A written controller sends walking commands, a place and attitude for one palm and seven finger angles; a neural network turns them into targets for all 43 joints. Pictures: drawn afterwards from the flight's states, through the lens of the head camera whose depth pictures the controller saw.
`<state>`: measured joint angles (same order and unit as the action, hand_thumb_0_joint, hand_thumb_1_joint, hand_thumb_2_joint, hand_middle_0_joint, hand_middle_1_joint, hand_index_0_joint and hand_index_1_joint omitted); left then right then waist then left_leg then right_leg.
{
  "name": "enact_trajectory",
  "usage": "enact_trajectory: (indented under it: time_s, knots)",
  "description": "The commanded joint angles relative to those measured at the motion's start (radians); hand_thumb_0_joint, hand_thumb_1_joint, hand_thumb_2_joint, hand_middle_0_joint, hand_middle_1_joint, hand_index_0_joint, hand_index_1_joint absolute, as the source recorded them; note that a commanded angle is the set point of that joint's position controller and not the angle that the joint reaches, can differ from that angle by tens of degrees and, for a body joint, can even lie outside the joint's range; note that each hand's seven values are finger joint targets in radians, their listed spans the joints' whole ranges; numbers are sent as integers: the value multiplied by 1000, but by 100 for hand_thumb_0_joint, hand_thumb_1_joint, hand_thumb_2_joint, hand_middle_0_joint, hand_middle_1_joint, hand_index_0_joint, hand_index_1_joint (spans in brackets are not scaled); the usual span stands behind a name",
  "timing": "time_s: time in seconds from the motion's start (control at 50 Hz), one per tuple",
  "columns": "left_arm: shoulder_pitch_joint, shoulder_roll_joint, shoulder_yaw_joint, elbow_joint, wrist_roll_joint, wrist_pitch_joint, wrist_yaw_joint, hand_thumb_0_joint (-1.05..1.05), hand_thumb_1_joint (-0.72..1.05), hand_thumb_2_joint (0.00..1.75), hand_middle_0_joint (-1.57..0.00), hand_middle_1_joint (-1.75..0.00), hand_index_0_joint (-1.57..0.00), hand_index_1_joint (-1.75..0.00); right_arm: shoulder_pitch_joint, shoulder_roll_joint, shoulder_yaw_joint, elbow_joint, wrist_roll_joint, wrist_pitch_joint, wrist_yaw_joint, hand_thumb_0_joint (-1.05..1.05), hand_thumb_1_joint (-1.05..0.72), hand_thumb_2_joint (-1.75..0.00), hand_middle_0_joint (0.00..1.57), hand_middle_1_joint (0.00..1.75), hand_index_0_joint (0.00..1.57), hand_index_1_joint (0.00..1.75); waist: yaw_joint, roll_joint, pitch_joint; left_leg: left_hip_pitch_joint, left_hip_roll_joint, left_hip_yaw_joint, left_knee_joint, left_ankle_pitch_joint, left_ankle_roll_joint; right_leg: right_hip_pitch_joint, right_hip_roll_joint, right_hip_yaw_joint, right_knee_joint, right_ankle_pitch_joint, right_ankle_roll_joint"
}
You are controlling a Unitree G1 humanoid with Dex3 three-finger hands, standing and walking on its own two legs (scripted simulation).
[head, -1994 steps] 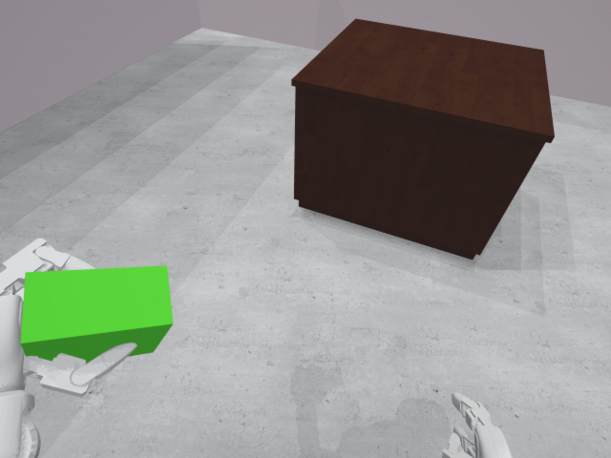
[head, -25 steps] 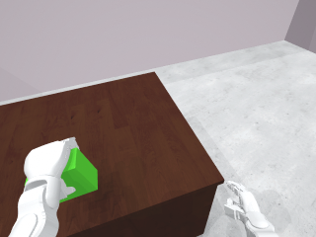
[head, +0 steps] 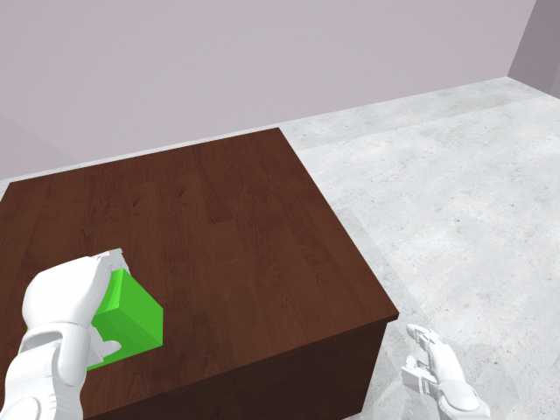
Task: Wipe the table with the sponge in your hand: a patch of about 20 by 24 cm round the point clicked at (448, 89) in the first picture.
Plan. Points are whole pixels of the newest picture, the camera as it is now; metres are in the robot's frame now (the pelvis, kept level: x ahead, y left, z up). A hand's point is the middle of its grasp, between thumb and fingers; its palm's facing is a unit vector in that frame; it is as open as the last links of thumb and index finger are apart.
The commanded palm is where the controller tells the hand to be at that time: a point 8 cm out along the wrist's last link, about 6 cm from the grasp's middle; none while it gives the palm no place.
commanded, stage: bring the sponge back beside the body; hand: left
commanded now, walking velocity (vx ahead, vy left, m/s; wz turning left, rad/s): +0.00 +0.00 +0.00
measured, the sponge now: (110, 327) +0.19 +0.28 +0.06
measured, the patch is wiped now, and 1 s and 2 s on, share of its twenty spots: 1.00 1.00 1.00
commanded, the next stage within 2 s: step back with the hand held close in 0.22 s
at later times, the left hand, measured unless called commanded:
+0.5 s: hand (126, 285) +0.21 +0.24 +0.14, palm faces +0.30 -0.83 -0.47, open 9.7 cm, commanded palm +0.16 +0.28 +0.17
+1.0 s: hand (96, 310) +0.17 +0.25 +0.15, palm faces +0.32 -0.86 -0.41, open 9.7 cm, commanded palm +0.12 +0.30 +0.17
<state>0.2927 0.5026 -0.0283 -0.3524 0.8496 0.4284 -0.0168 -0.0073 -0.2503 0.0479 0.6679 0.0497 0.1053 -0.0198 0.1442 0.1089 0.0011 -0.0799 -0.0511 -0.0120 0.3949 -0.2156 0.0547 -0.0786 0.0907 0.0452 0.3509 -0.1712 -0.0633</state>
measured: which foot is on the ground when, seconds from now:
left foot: down 0.00-1.00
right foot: down 0.00-0.98, up 1.00-1.00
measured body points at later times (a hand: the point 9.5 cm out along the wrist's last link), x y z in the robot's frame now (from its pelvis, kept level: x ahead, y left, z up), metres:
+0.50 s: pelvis +0.00 +0.00 +0.00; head +0.00 +0.00 +0.45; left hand +0.19 +0.28 +0.16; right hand +0.23 -0.20 -0.06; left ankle +0.01 +0.08 -0.74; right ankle +0.02 -0.08 -0.74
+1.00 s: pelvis -0.04 +0.02 -0.02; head -0.03 +0.04 +0.43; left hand +0.14 +0.30 +0.17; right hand +0.13 -0.23 -0.09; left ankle +0.01 +0.09 -0.74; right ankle +0.02 -0.09 -0.74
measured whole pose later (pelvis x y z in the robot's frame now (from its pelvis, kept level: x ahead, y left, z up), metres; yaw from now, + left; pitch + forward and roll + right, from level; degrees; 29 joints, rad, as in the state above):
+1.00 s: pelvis -0.04 +0.02 -0.02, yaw +1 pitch +3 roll -2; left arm 0.56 0.43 0.35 -0.59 -0.07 -0.14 0.12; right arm 0.23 -0.22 -0.01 0.55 0.03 0.00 -0.07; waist -0.02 -0.02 -0.04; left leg -0.43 -0.06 -0.01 0.65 -0.27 0.08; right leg -0.43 0.07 0.01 0.62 -0.25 -0.02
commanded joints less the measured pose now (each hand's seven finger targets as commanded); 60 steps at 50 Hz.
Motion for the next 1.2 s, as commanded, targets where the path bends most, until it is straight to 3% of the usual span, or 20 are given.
enact_trajectory:
  time_s: [0.0,0.16,0.3,0.32,0.34,0.36,0.38,0.44,0.5,0.58,0.66,0.72,0.76,0.8,0.84,0.9,0.96,0.98,1.06,1.18]
  knots:
    - [-224,226,157,-226,44,-20,44,0,10,130,-120,-160,-120,-160,-279,-96,-27,-195,-4,-64,-7,0,-90,-90,20,30,20,30,-3,1,-116,-13,32,-139,-72,119,15,23,-41,182,-64,1,-41]
    - [-166,189,132,-181,29,-20,43,0,10,130,-120,-160,-120,-160,-255,-94,-32,-187,-7,-63,-7,0,-90,-90,20,30,20,30,-8,-45,-88,-24,32,-125,-64,118,12,8,-49,155,-74,-8,-32]
    - [-198,220,163,-231,36,-19,47,0,10,130,-120,-160,-120,-160,-273,-97,-29,-195,-7,-67,-7,0,-90,-90,20,30,20,30,-2,-4,-121,-11,33,-137,-67,143,14,29,-41,180,-61,31,-41]
    - [-206,187,125,-156,44,-10,48,0,10,130,-120,-160,-120,-160,-247,-96,-28,-182,-5,-64,-11,0,-90,-90,20,30,20,30,-19,-36,-91,-22,34,-123,-59,137,12,4,-42,150,-65,17,-36]
    - [-383,75,367,-426,-841,-258,78,0,10,130,-120,-160,-120,-160,-70,-60,-48,-417,0,-77,-21,0,-90,-90,20,30,20,30,-124,-183,63,-38,55,-98,7,-54,23,-188,-71,223,-110,111,-16]
    - [-115,136,398,-159,-856,-340,85,0,10,130,-120,-160,-120,-160,4,-84,-24,-319,-29,-91,-28,0,-90,-90,20,30,20,30,-97,-280,-5,-21,51,-113,35,-54,28,-201,-94,186,-92,84,-13]
    - [-58,97,413,-222,-912,-399,91,0,10,130,-120,-160,-120,-160,64,-79,-44,-326,-13,-88,-35,0,-90,-90,20,30,20,30,-105,-302,-42,0,66,-115,70,-33,16,-213,-162,191,-97,85,-2]
    - [3,92,441,-386,-945,-518,116,0,10,130,-120,-160,-120,-160,83,-93,-53,-304,-21,-109,-49,0,-90,-90,20,30,20,30,-125,-96,-163,8,115,-119,108,58,15,-205,-233,200,-13,194,-6]
    - [95,110,488,-439,-948,-566,136,0,10,130,-120,-160,-120,-160,93,-111,-64,-291,-29,-123,-56,0,-90,-90,20,30,20,30,-118,63,-205,-59,173,-169,73,233,17,-167,-201,139,121,249,13]
    - [175,73,486,-404,-944,-576,137,0,10,130,-120,-160,-120,-160,103,-106,-83,-285,-28,-136,-54,0,-90,-90,20,30,20,30,-118,33,-206,-92,230,-202,48,409,25,-207,-142,62,203,-8,47]
    - [176,64,484,-370,-937,-584,136,0,10,130,-120,-160,-120,-160,112,-114,-93,-273,-32,-152,-55,0,-90,-90,20,30,20,30,-121,-17,-146,-176,248,-227,23,340,29,-208,-119,44,191,-101,54]
    - [174,65,474,-365,-936,-590,139,0,10,130,-120,-160,-120,-160,118,-119,-96,-276,-22,-155,-59,0,-90,-90,20,30,20,30,-131,-102,-136,-265,208,-208,86,163,19,-172,-171,115,150,61,26]
    - [180,64,465,-378,-940,-600,144,0,10,130,-120,-160,-120,-160,132,-120,-104,-280,-15,-155,-58,0,-90,-90,20,30,20,30,-146,-153,-159,-273,152,-176,189,53,-3,-197,-259,216,97,215,-21]
    - [181,85,473,-399,-943,-613,154,0,10,130,-120,-160,-120,-160,150,-117,-111,-274,-14,-155,-55,0,-90,-90,20,30,20,30,-164,-176,-167,-248,112,-151,275,-39,-24,-259,-339,281,49,219,-64]
    - [202,90,481,-415,-942,-628,161,0,10,130,-120,-160,-120,-160,151,-105,-109,-273,-14,-158,-52,0,-90,-90,20,30,20,30,-167,-175,-159,-235,105,-138,293,-96,-23,-311,-350,273,39,164,-64]
    - [219,126,528,-463,-934,-642,170,0,10,130,-120,-160,-120,-160,134,-119,-108,-282,-20,-159,-56,0,-90,-90,20,30,20,30,-157,-37,-128,-263,153,-199,155,-118,-2,-350,-266,189,114,21,-26]
    - [193,99,538,-476,-906,-648,169,0,10,130,-120,-160,-120,-160,110,-126,-102,-289,-39,-184,-63,0,-90,-90,20,30,20,30,-140,118,-150,-454,299,-378,-150,-309,64,-174,-62,20,406,-163,67]
    - [155,91,538,-458,-896,-644,168,0,10,130,-120,-160,-120,-160,113,-117,-103,-278,-49,-194,-66,0,-90,-90,20,30,20,30,-139,118,-133,-498,327,-389,-190,-321,86,-154,-53,22,505,-200,78]
    - [114,11,449,-377,-910,-615,158,0,10,130,-120,-160,-120,-160,152,-91,-97,-239,-47,-226,-62,0,-90,-90,20,30,20,30,-137,-38,-125,-189,315,-291,-93,49,75,-368,-74,6,435,-311,80]
    - [40,-8,392,-402,-895,-613,141,0,10,130,-120,-160,-120,-160,119,-96,-81,-209,-45,-245,-53,0,-90,-90,20,30,20,30,-127,50,-176,-74,286,-195,-6,368,34,-280,-85,-10,166,-135,80]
